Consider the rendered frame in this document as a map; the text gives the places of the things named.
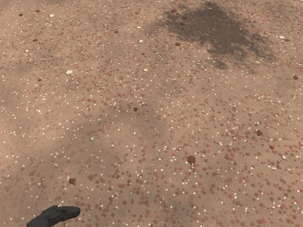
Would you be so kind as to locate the left robot hand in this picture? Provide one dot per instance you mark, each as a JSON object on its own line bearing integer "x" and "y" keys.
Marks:
{"x": 54, "y": 215}

